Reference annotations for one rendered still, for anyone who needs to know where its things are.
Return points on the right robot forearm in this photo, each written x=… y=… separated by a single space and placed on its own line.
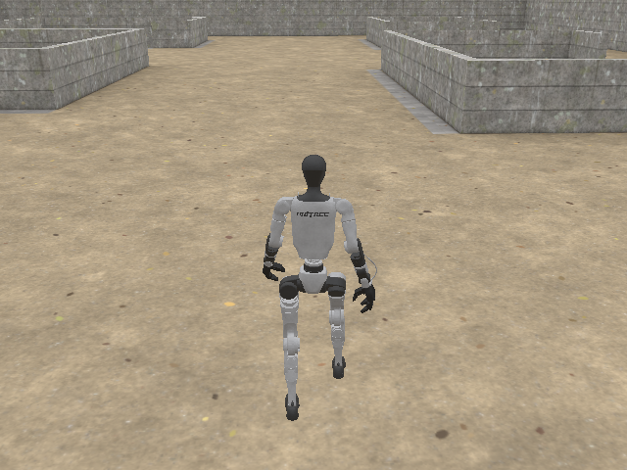
x=361 y=267

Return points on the left robot upper arm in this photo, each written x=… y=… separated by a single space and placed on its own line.
x=282 y=207

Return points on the left robot forearm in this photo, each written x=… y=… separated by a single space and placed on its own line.
x=270 y=253

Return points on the humanoid robot head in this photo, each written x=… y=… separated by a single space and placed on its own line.
x=314 y=168

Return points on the robot left hand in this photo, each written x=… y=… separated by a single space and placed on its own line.
x=276 y=266

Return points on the robot right hand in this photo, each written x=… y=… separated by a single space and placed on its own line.
x=370 y=297

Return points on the robot left shin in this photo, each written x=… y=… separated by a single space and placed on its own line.
x=290 y=372

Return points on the right robot upper arm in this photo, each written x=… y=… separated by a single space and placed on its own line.
x=348 y=220

